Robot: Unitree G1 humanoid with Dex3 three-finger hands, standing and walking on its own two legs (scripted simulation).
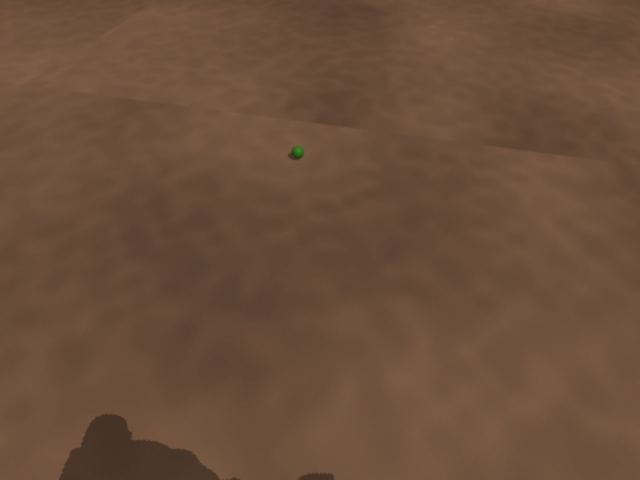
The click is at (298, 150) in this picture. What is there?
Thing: free ball
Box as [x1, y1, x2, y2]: [292, 146, 303, 157]
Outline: 293,147 293,156 300,157 303,154 302,148 300,146
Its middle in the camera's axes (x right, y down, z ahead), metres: -0.13 -0.46 +2.08
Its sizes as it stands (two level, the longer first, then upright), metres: 0.066 0.066 0.066
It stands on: the floor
